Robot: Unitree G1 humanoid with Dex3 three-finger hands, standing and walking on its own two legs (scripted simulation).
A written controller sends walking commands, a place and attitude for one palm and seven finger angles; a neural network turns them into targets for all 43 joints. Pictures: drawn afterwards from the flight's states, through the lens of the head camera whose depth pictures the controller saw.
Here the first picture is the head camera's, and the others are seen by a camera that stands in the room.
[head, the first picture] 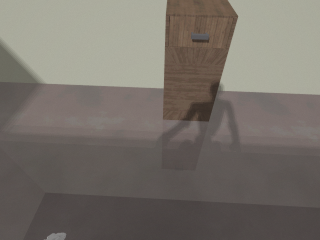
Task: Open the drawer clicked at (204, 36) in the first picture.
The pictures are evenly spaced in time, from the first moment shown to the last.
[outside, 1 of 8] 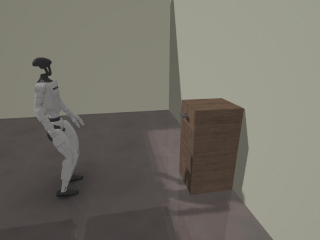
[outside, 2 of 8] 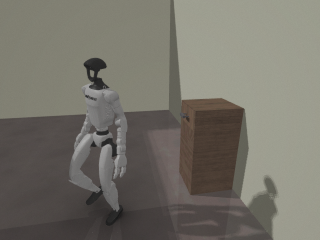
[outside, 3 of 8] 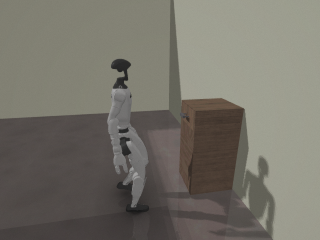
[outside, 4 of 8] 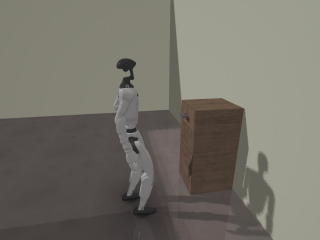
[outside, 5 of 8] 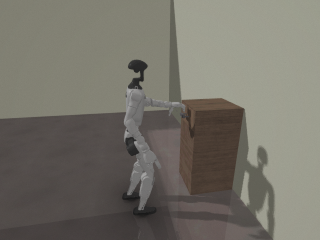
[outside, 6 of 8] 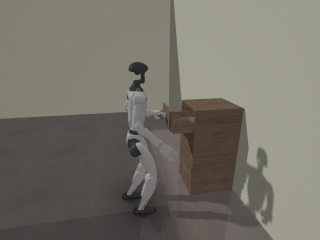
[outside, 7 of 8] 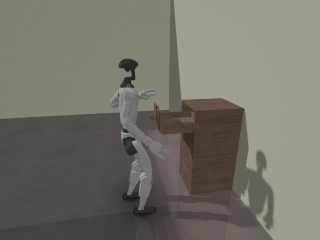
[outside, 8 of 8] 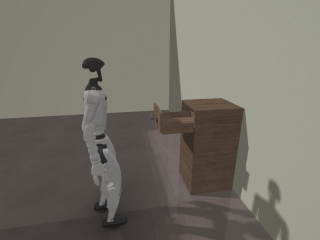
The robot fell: no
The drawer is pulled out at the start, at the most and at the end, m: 0.00 0.30 0.30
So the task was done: yes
